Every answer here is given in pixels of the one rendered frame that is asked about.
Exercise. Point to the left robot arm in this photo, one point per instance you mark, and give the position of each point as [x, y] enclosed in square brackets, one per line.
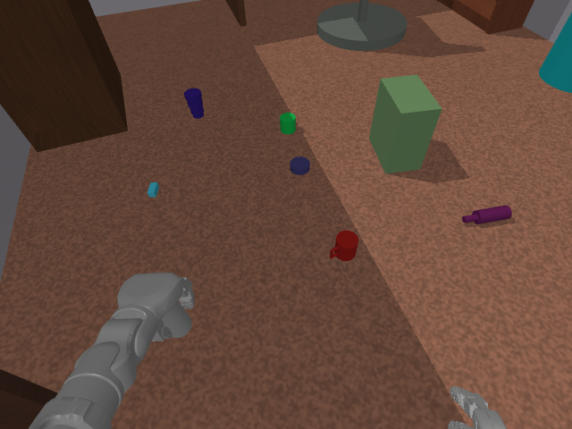
[102, 374]

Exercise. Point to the right robot hand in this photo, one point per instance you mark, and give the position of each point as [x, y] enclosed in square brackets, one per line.
[477, 408]

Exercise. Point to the left robot hand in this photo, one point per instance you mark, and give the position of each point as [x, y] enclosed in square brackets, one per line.
[158, 292]

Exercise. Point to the office chair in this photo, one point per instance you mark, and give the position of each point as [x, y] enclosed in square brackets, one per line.
[361, 26]

